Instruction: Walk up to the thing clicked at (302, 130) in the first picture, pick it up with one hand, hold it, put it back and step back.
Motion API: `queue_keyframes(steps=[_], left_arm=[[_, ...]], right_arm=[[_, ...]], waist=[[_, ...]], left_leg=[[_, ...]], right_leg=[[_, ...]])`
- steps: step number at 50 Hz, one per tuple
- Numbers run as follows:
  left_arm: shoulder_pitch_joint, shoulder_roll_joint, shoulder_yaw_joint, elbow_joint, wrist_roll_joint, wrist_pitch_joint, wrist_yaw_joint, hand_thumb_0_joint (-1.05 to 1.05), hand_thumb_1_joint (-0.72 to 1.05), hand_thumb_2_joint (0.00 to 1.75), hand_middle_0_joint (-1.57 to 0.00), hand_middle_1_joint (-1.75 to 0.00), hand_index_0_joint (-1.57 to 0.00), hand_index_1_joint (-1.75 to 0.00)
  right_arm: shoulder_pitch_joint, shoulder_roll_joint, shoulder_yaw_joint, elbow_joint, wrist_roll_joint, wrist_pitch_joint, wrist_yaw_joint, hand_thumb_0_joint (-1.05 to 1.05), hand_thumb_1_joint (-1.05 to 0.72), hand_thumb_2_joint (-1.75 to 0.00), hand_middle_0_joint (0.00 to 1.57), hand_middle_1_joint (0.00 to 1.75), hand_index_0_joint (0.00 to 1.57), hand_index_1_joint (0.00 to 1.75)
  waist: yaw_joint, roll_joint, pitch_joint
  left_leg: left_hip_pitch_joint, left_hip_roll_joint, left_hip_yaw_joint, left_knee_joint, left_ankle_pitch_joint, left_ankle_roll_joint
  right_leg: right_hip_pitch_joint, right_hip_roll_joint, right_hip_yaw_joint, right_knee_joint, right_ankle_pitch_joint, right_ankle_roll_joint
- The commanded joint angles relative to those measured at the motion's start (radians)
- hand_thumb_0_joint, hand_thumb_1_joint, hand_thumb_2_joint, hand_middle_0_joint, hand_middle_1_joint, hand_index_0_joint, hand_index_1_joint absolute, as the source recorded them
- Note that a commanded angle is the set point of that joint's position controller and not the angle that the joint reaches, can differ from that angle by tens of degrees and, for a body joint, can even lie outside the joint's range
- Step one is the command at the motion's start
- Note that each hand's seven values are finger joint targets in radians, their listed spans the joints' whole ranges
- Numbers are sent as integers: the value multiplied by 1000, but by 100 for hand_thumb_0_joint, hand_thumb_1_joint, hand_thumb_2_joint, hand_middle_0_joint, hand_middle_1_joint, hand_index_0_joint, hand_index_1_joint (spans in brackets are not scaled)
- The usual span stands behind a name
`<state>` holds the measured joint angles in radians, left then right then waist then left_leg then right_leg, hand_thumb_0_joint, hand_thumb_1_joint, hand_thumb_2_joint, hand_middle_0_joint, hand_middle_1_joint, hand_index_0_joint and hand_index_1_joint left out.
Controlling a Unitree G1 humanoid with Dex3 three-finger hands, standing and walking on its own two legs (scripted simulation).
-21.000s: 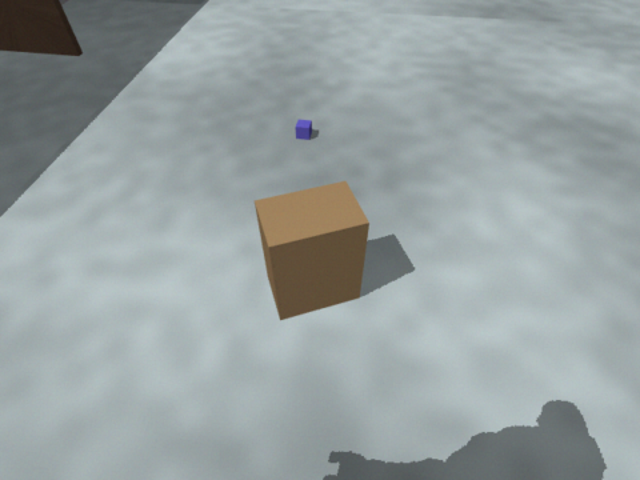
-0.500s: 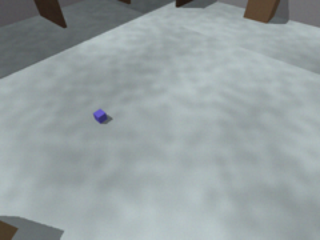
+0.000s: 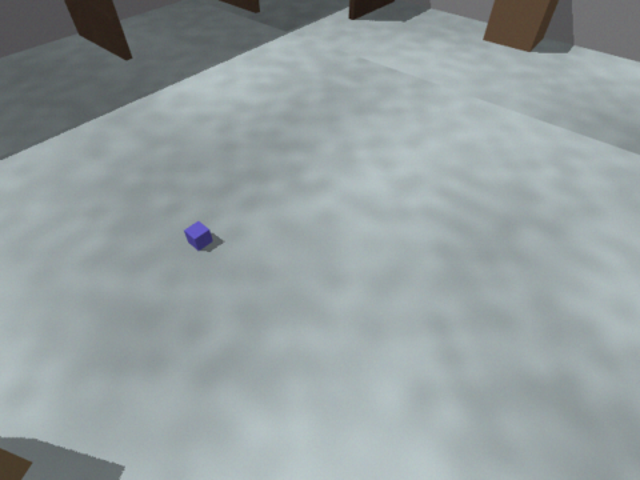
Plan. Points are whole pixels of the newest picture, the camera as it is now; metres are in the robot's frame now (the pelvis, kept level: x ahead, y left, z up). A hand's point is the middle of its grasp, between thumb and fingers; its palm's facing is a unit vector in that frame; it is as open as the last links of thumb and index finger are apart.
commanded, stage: stand
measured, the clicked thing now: (198, 235) +1.13 +0.56 -0.75
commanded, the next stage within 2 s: walk up in 0.52 s
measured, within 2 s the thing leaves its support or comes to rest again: neither
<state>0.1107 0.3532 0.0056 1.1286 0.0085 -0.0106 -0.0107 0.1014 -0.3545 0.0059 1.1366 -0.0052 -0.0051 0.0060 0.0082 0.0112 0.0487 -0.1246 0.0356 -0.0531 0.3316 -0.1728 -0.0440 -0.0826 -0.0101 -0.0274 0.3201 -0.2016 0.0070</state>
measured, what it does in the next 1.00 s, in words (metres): walks ahead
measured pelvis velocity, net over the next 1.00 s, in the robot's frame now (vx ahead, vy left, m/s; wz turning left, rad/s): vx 0.12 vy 0.04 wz -0.02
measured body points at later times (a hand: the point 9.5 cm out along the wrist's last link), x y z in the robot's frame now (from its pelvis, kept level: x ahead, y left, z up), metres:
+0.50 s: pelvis +0.00 +0.00 +0.00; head +0.02 +0.00 +0.45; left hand +0.07 +0.31 -0.13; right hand +0.08 -0.30 -0.13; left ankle +0.01 +0.15 -0.75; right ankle -0.02 -0.12 -0.75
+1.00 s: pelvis +0.12 +0.04 -0.01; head +0.14 +0.05 +0.44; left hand +0.18 +0.36 -0.14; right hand +0.15 -0.29 -0.11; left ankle +0.06 +0.15 -0.75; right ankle +0.20 -0.11 -0.71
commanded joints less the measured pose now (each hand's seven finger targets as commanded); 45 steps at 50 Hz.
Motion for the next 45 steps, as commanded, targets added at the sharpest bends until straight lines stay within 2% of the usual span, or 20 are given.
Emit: queue_keyframes(steps=[1, 8, 18, 25, 26, 27, 29, 31, 32, 33, 35, 36, 37, 38, 39, 40, 41, 42, 43, 45], left_arm=[[-42, 224, 43, -55, 0, -16, 19, 0, 90, 90, -20, -30, -20, -30], [-26, 216, 43, -53, 2, -15, 17, 0, 90, 90, -20, -30, -20, -30], [-20, 223, 44, -58, 1, -20, 19, 0, 90, 90, -20, -30, -20, -30], [-23, 220, 42, -58, 1, -17, 20, 0, 90, 90, -20, -30, -20, -30], [42, 309, 106, -116, 16, -29, -10, 0, 90, 90, -20, -30, -20, -30], [46, 307, 110, -109, 26, -28, -20, 0, 90, 90, -20, -30, -20, -30], [63, 300, 124, -138, 28, -32, -32, 0, 90, 90, -20, -30, -20, -30], [146, 337, 139, -134, 27, -46, -30, 0, 90, 90, -20, -30, -20, -30], [164, 364, 149, -148, 35, -53, -29, 0, 90, 90, -20, -30, -20, -30], [156, 364, 153, -164, 36, -54, -32, 0, 90, 90, -20, -30, -20, -30], [48, 360, 146, -221, 45, -50, -39, 0, 90, 90, -20, -30, -20, -30], [3, 334, 136, -239, 35, -41, -44, 0, 90, 90, -20, -30, -20, -30], [-58, 292, 120, -265, 29, -33, -47, 0, 90, 90, -20, -30, -20, -30], [-45, 206, 98, -286, 16, -29, -49, 0, 90, 90, -20, -30, -20, -30], [-16, 182, 92, -294, 14, -32, -40, 0, 90, 90, -20, -30, -20, -30], [-38, 266, 98, -293, 20, -38, -31, 0, 90, 90, -20, -30, -20, -30], [11, 267, 91, -269, 4, -44, -34, 0, 90, 90, -20, -30, -20, -30], [72, 260, 95, -247, -4, -49, -39, 0, 90, 90, -20, -30, -20, -30], [96, 266, 95, -232, -3, -51, -41, 0, 90, 90, -20, -30, -20, -30], [105, 260, 94, -235, -1, -45, -55, 0, 90, 90, -20, -30, -20, -30]], right_arm=[[-34, -206, -36, -60, -2, -19, -15, 0, -90, -90, 20, 30, 20, 30], [-40, -212, -38, -64, -3, -19, -14, 0, -90, -90, 20, 30, 20, 30], [-23, -212, -39, -68, -2, -20, -17, 0, -90, -90, 20, 30, 20, 30], [-24, -211, -37, -67, -3, -19, -18, 0, -90, -90, 20, 30, 20, 30], [31, -296, -103, -121, -21, -35, 7, 0, -90, -90, 20, 30, 20, 30], [27, -301, -110, -120, -33, -37, 16, 0, -90, -90, 20, 30, 20, 30], [-42, -267, -111, -176, -35, -41, 29, 0, -90, -90, 20, 30, 20, 30], [-106, -217, -107, -214, -36, -52, 36, 0, -90, -90, 20, 30, 20, 30], [-104, -217, -110, -227, -40, -55, 36, 0, -90, -90, 20, 30, 20, 30], [-93, -240, -118, -231, -40, -58, 42, 0, -90, -90, 20, 30, 20, 30], [-6, -238, -125, -228, -27, -72, 54, 0, -90, -90, 20, 30, 20, 30], [66, -232, -135, -203, -29, -80, 54, 0, -90, -90, 20, 30, 20, 30], [226, -248, -156, -155, -35, -84, 44, 0, -90, -90, 20, 30, 20, 30], [360, -338, -192, -122, -49, -90, 28, 0, -90, -90, 20, 30, 20, 30], [357, -435, -207, -154, -58, -98, 25, 0, -90, -90, 20, 30, 20, 30], [291, -412, -199, -186, -27, -95, 25, 0, -90, -90, 20, 30, 20, 30], [229, -360, -175, -211, -18, -95, 22, 0, -90, -90, 20, 30, 20, 30], [181, -315, -156, -237, -17, -97, 20, 0, -90, -90, 20, 30, 20, 30], [158, -289, -146, -256, -14, -99, 18, 0, -90, -90, 20, 30, 20, 30], [183, -286, -144, -263, -11, -103, 19, 0, -90, -90, 20, 30, 20, 30]], waist=[[-6, -10, -66], [-2, -1, -52], [-6, -17, -98], [-4, -12, -81], [4, -30, -175], [13, -9, -91], [46, -38, 53], [100, -157, 97], [110, -180, 86], [94, -144, 83], [26, -193, 70], [-22, -178, 59], [-116, -108, 5], [-175, 211, -41], [-161, 283, -22], [-128, 97, 40], [-72, 21, 65], [-36, 42, 50], [-19, 67, 54], [-34, 127, 53]], left_leg=[[0, 86, -54, -47, 155, 49], [5, 83, -59, -53, 106, 52], [37, 90, -53, -21, 216, 56], [22, 90, -51, -31, 215, 53], [15, 44, -44, 47, -353, 131], [-103, 51, -75, 55, -519, 142], [-307, 50, -76, 116, -457, 137], [-483, -19, 83, 320, -213, 76], [-533, 20, 51, 391, -293, 71], [-498, 35, 27, 407, -312, 72], [-325, 65, 11, 260, -326, 87], [-169, 39, 50, 137, -227, 81], [109, 0, 86, 60, -107, 67], [327, 126, -201, -91, -334, 106], [346, 356, -594, -204, -516, 217], [206, 390, -574, -190, -461, 277], [169, 336, -423, -151, -314, 257], [190, 287, -308, -115, -174, 252], [156, 253, -214, -119, -100, 230], [139, 221, -112, -133, 63, 216]], right_leg=[[7, -120, 86, -53, 131, -25], [-23, -115, 86, -64, 72, -24], [12, -125, 86, -41, 203, -23], [13, -121, 82, -38, 188, -20], [36, -75, 77, 34, -340, -68], [-28, -99, 129, 56, -515, -92], [-61, -158, 226, 32, -546, -134], [97, -284, 388, -124, -462, -216], [135, -355, 456, -176, -402, -263], [94, -348, 456, -183, -440, -267], [-25, -302, 332, -120, -386, -239], [-115, -237, 227, -42, -336, -195], [-286, -155, 110, 133, -261, -138], [-526, 8, -41, 521, -267, -76], [-722, 107, 56, 723, -377, -56], [-681, 13, 205, 757, -322, -61], [-637, -11, 214, 761, -246, -63], [-604, -31, 190, 723, -195, -54], [-568, -55, 177, 677, -154, -42], [-521, -49, 124, 592, -98, -15]])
